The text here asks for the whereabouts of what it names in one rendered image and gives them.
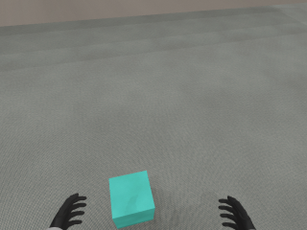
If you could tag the carton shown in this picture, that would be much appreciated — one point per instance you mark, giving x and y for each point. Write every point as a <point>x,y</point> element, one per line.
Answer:
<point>131,199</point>

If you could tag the robot left hand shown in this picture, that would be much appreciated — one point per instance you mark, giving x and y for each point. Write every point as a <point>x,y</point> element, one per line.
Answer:
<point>61,219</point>

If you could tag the robot right hand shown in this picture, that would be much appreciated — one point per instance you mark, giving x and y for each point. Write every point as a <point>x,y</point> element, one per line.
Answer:
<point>240,215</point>

